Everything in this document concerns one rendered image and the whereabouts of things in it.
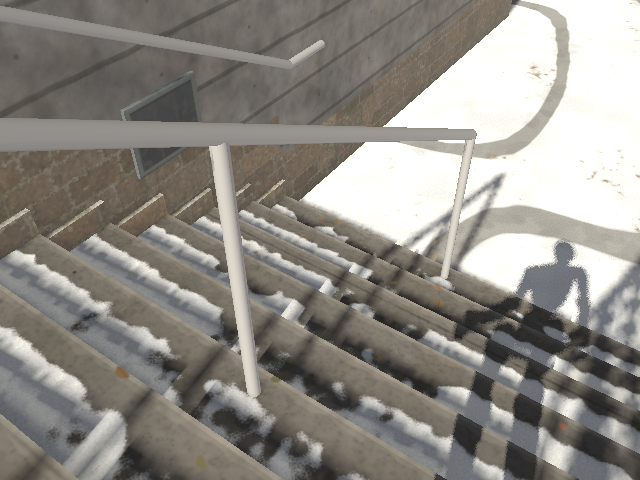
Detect stairs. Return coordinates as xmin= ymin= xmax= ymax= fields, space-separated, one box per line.
xmin=0 ymin=196 xmax=640 ymax=480

